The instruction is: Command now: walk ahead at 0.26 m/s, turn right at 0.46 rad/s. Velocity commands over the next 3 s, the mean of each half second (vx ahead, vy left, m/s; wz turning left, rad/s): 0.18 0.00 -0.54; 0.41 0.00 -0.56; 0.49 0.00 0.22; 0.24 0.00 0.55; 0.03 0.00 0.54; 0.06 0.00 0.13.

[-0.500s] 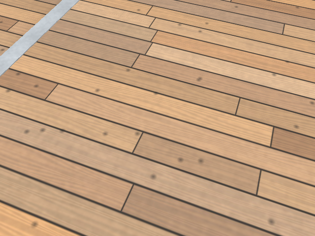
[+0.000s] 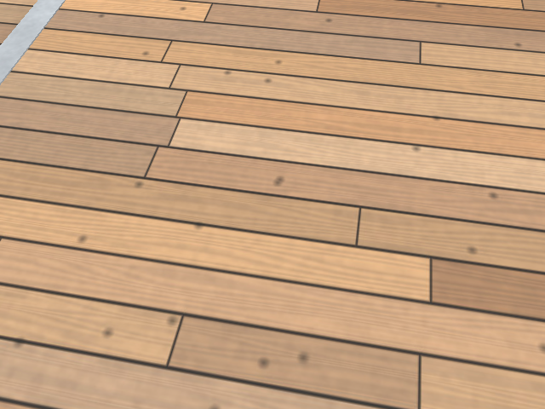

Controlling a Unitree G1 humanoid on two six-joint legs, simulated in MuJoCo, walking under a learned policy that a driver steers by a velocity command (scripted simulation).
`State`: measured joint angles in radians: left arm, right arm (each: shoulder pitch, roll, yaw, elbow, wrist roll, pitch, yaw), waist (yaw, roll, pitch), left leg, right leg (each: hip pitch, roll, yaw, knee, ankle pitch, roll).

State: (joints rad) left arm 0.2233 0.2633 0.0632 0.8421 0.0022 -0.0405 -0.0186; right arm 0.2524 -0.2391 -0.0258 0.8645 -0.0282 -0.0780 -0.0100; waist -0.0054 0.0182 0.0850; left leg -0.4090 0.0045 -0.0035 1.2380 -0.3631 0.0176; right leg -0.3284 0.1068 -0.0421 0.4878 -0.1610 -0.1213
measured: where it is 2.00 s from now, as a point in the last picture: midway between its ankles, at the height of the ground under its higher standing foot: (433, 303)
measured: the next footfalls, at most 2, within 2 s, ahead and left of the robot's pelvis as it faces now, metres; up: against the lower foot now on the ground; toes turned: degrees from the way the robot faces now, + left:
left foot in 0.44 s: +0.25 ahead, +0.10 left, +0.00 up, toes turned -22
right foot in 0.98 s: +0.36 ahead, -0.24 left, +0.00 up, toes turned -38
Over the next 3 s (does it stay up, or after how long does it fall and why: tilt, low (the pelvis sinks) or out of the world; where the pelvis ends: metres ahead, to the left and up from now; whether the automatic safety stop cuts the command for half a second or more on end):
stays up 0.71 -0.35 0.01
